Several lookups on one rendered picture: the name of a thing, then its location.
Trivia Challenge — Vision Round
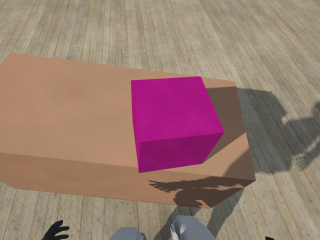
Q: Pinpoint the robot left thigh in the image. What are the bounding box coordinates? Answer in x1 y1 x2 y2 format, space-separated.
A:
108 226 143 240

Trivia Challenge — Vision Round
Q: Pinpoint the left robot hand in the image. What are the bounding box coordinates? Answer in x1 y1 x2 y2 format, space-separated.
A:
42 220 70 240

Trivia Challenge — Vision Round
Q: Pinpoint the robot right thigh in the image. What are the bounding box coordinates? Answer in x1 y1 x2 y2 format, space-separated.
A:
170 215 216 240

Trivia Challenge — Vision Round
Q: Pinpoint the robot thigh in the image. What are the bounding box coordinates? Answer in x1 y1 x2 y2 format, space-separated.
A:
108 226 143 240
170 215 216 240

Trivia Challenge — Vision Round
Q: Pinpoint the carton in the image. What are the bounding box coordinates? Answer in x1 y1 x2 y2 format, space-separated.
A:
131 76 224 173

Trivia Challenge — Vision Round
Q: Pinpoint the pedestal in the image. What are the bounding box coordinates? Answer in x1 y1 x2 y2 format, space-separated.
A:
0 52 256 209

